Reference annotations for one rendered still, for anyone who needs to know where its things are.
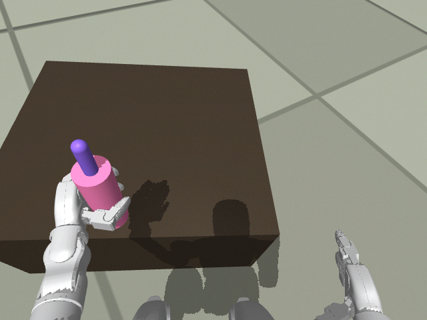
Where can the left robot hand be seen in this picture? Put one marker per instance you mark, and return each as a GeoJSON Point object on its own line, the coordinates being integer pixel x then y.
{"type": "Point", "coordinates": [71, 208]}

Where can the left robot arm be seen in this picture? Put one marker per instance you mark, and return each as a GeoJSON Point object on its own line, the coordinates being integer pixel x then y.
{"type": "Point", "coordinates": [62, 292]}

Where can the right robot hand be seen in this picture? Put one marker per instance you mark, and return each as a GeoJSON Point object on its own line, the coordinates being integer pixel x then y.
{"type": "Point", "coordinates": [361, 293]}

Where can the bottle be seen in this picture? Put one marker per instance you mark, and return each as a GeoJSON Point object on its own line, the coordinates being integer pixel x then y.
{"type": "Point", "coordinates": [95, 179]}

